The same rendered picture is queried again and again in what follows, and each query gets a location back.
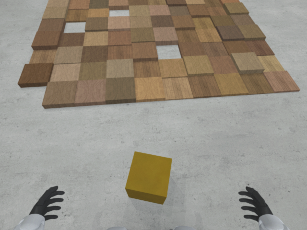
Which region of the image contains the left robot forearm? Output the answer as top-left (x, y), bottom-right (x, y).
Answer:
top-left (13, 214), bottom-right (45, 230)

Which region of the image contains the carton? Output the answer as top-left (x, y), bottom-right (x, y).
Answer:
top-left (125, 151), bottom-right (172, 205)

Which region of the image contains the robot right hand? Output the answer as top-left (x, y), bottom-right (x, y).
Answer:
top-left (238, 186), bottom-right (273, 222)

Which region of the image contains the robot left hand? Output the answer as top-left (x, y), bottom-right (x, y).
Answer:
top-left (30, 186), bottom-right (65, 221)

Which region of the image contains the right robot forearm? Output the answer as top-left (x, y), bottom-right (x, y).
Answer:
top-left (259, 214), bottom-right (290, 230)

